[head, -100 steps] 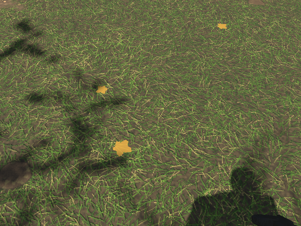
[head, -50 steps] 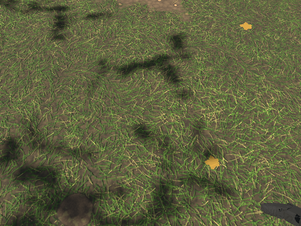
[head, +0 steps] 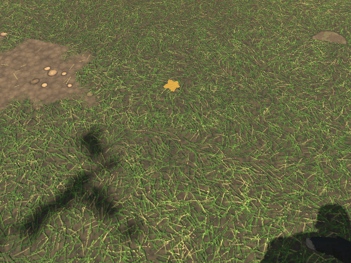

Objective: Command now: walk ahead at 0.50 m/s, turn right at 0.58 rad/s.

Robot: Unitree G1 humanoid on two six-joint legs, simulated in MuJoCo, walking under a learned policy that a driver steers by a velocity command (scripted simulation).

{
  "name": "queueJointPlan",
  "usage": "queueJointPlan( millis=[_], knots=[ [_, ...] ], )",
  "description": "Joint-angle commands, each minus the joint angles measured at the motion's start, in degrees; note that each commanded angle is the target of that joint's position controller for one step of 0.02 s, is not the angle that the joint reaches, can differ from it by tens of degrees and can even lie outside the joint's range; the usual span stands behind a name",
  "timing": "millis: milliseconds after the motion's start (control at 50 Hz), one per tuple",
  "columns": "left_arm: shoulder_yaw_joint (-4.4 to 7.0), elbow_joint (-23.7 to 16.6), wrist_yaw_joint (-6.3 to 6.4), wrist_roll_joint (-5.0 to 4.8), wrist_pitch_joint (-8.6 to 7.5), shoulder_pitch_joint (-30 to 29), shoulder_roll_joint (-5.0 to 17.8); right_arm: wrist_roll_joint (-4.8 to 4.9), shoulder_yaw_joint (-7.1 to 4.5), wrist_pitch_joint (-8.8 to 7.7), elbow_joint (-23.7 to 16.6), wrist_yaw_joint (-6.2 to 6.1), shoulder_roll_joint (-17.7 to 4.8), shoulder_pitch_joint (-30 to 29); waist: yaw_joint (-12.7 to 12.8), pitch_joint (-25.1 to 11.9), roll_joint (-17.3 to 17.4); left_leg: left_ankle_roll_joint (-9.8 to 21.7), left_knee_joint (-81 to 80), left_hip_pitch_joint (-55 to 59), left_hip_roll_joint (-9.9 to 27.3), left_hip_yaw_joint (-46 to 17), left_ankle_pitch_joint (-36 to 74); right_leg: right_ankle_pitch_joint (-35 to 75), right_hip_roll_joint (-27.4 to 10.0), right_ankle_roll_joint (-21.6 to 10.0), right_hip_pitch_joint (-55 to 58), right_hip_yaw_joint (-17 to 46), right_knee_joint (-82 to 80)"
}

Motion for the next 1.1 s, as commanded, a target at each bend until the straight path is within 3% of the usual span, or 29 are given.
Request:
queueJointPlan(
  millis=[20,60,80,100,120,140,160,180,220,320,420,500,560,580,600,620,640,660,680,700,720,740,780,840,900,1000,1060,1080,1100],
  knots=[
    [2.52,-2.7,0.50,-0.12,-0.16,1.3,8.8,0.59,-2.30,-1.65,-4.7,0.50,-6.9,-3.4,-1.2,-3.0,-8.4,1.6,-4.0,9.0,-2.8,1.4,-1.6,12.0,-13.6,-7.0,-1.4,13.3,-1.5],
    [2.21,-3.3,0.48,0.13,-0.01,-0.4,7.6,0.52,-3.41,-2.22,-3.1,0.29,-8.3,2.9,-5.2,-4.4,-9.5,4.1,-7.2,17.6,-2.8,2.4,-3.4,13.6,-12.2,-5.0,-1.8,14.1,3.8],
    [1.23,-4.1,0.29,0.50,-0.26,-0.8,4.8,-0.42,-4.28,-2.57,-2.4,-0.11,-10.3,9.4,-8.3,-9.7,-7.5,7.0,-6.4,28.8,2.1,-1.3,-4.3,13.2,-9.3,-3.0,-5.3,11.2,13.7],
    [0.01,-5.5,0.30,0.35,-0.65,3.9,1.0,-1.76,-5.41,-2.44,-1.6,-0.59,-15.0,17.0,-8.6,-18.5,3.9,13.9,-7.5,49.1,15.1,-19.3,-10.4,-0.6,-2.3,1.0,-20.4,3.6,32.9],
    [-0.30,-6.4,0.35,-0.63,-1.00,7.2,2.5,-0.75,-5.66,-1.64,0.2,-0.03,-14.9,20.2,-7.7,-21.2,18.1,19.2,-13.6,54.9,22.5,-40.6,-26.0,-17.3,-2.0,2.7,-34.0,0.3,46.0],
    [0.98,-5.4,0.34,-0.99,-0.78,4.4,7.7,0.03,-4.35,-1.33,-0.9,-0.13,-9.9,17.5,-8.9,-13.6,10.1,17.3,-15.7,49.1,20.7,-36.5,-34.4,-13.0,-5.5,3.2,-38.4,1.5,51.5],
    [1.38,-6.2,0.28,-0.40,-0.39,-0.6,8.9,-0.05,-3.68,-0.71,-1.2,-0.44,-7.8,15.1,-9.3,-7.9,5.7,15.0,-15.8,42.4,18.3,-27.5,-30.6,-8.5,-7.3,3.5,-38.8,-0.8,52.5],
    [1.44,-6.9,0.15,0.23,-0.20,-3.0,8.3,-0.39,-3.14,-0.37,-1.1,-0.52,-6.7,12.7,-8.1,-4.1,3.3,14.2,-16.9,35.7,15.8,-20.8,-23.6,-5.1,-8.9,3.6,-37.2,-1.6,50.5],
    [1.58,-7.4,-0.42,-0.06,0.31,-3.1,6.5,-0.77,-2.55,-0.39,-0.4,-0.73,-5.1,10.3,-5.8,-1.2,5.3,13.3,-19.7,28.3,12.5,-11.9,-15.6,-1.6,-11.6,3.7,-33.1,-2.2,46.7],
    [0.73,-8.5,-0.64,0.24,1.12,-5.9,3.4,-0.60,-3.55,-1.05,2.4,-0.87,-7.8,11.1,-5.6,-0.4,3.1,15.3,-23.4,28.2,13.1,-1.1,-3.7,5.2,-13.1,5.3,-35.0,-3.5,38.4],
    [0.00,-9.6,-2.20,0.17,0.29,-13.3,2.0,-0.13,-3.83,-0.09,4.5,-1.18,-9.7,12.1,-8.2,1.1,2.1,12.9,-23.1,31.1,11.5,9.0,1.6,17.9,-12.2,4.7,-32.2,-7.3,22.7],
    [-0.05,-11.8,-3.55,-0.15,0.20,-18.2,2.1,0.99,-4.44,1.02,6.2,-1.06,-11.8,14.7,-9.4,3.2,2.3,11.6,-21.6,36.2,13.4,12.2,4.9,15.0,-11.1,2.5,-30.4,-10.6,15.1],
    [1.50,-11.9,-3.74,0.45,0.63,-14.2,5.0,1.97,-5.27,2.01,6.4,-1.42,-14.3,14.1,-5.4,-0.5,4.5,9.9,-10.9,39.6,13.6,15.7,31.0,6.4,-6.3,-1.2,-21.3,-14.9,12.7],
    [2.83,-10.1,-3.48,0.47,0.85,-6.9,7.1,2.27,-5.32,2.45,6.3,-1.61,-14.6,13.4,-0.9,-4.4,3.9,8.8,-0.9,38.1,12.3,17.5,37.5,7.5,-3.6,-3.0,-11.7,-16.3,9.7],
    [4.80,-7.3,-2.60,0.24,1.27,3.3,10.6,1.88,-4.61,2.40,6.0,-1.86,-12.8,14.0,3.9,-9.6,1.8,6.7,12.9,29.4,10.2,18.5,32.4,10.9,-2.5,-5.3,4.5,-14.2,7.6],
    [5.93,-6.4,-1.36,-0.29,1.65,7.2,16.3,-1.08,-2.43,1.86,3.8,-1.57,-5.8,16.5,1.7,-13.5,-12.0,3.7,33.2,8.0,4.3,18.3,-10.6,11.5,-16.2,-11.1,22.3,8.2,6.8],
    [5.40,-8.9,-1.95,-0.02,0.41,5.8,18.0,-0.57,-1.20,-0.20,1.0,-0.94,-4.8,17.0,-0.5,-23.9,-16.9,2.3,47.0,-6.4,-4.9,5.1,-35.7,-0.7,-26.1,-21.2,31.8,39.3,-3.7],
    [3.99,-8.4,-2.48,0.27,-0.51,5.4,12.7,1.71,-2.61,-1.51,-0.1,-0.29,-10.3,10.0,2.8,-19.8,-8.8,3.1,48.5,-12.5,-1.3,0.0,-30.7,-2.4,-24.7,-17.5,29.6,33.9,-6.7],
    [3.33,-7.8,-2.44,0.36,-1.07,3.6,10.9,2.30,-2.31,-2.29,-1.0,-0.07,-10.0,7.7,1.5,-12.3,-7.8,4.1,44.6,-13.3,0.7,1.1,-25.6,1.0,-22.5,-15.4,21.8,25.7,-6.7],
    [2.83,-8.1,-2.30,0.34,-1.26,-0.4,9.5,1.02,-2.17,-2.49,-0.1,-0.58,-9.1,7.7,-1.4,-8.4,-2.7,4.0,39.7,-9.8,3.0,1.0,-21.7,6.7,-19.8,-13.4,13.3,19.7,-6.7],
    [2.27,-8.7,-2.13,0.73,-1.32,-3.4,8.0,-0.10,-2.57,-2.14,0.3,-0.84,-9.7,8.4,-3.5,-6.3,-3.3,3.6,35.5,-5.9,4.2,0.9,-19.5,13.1,-18.0,-12.6,7.0,15.6,-7.3],
    [1.94,-9.3,-1.86,1.24,-1.32,-5.0,7.5,-0.33,-2.74,-1.46,0.5,-0.69,-9.8,9.3,-5.0,-5.6,-4.3,3.1,33.9,-2.8,4.7,0.8,-18.0,16.1,-16.8,-12.5,2.9,13.8,-8.7],
    [1.99,-8.7,-1.27,1.10,-1.66,-5.2,7.8,-0.81,-2.46,-0.39,0.8,-0.68,-8.3,9.8,-5.8,-5.0,-4.3,1.4,29.8,-0.8,4.3,1.9,-16.6,21.6,-15.9,-13.2,-1.6,11.1,-9.9],
    [2.35,-7.2,-0.08,0.77,-1.53,-3.0,9.1,-1.09,-1.59,0.20,-0.6,-0.74,-6.0,4.4,-4.4,-2.8,-4.2,-0.5,18.9,-1.0,2.7,2.8,-8.1,21.9,-13.6,-12.0,-5.2,7.1,-10.3],
    [2.51,-5.8,0.48,0.35,-1.05,-0.8,9.5,-0.61,-0.81,-0.14,-1.9,-0.12,-4.5,-2.2,-1.7,-1.6,-5.6,-0.7,5.7,3.2,-0.1,2.9,2.1,15.7,-11.3,-9.4,-7.1,5.6,-9.4],
    [2.57,-3.5,0.64,-0.28,-0.49,2.4,9.1,0.40,-1.83,-1.07,-3.3,0.88,-7.2,-5.2,-1.0,-1.3,-7.2,1.2,-3.0,7.9,-2.1,0.7,1.4,9.5,-13.7,-7.6,-2.8,12.6,-4.1],
    [2.22,-3.6,0.66,0.05,0.07,1.1,7.5,0.38,-3.27,-1.67,-1.6,0.56,-8.8,2.5,-5.4,-3.3,-9.2,4.3,-6.6,18.2,-2.5,2.3,-4.0,11.8,-12.2,-5.2,-2.0,14.5,3.4],
    [1.03,-3.9,0.48,0.51,-0.08,1.3,4.2,-0.47,-4.02,-2.02,-0.7,0.25,-10.7,9.1,-8.4,-8.9,-6.8,7.1,-5.9,29.2,2.5,-1.3,-4.6,11.4,-9.4,-3.2,-4.7,11.0,13.8],
    [-0.10,-4.7,0.55,0.27,-0.40,7.2,0.5,-1.81,-4.97,-1.98,0.2,-0.06,-15.1,16.3,-7.8,-17.6,5.3,14.2,-7.3,48.8,14.8,-19.9,-10.7,-2.3,-2.5,1.0,-19.6,3.5,32.9]
  ],
)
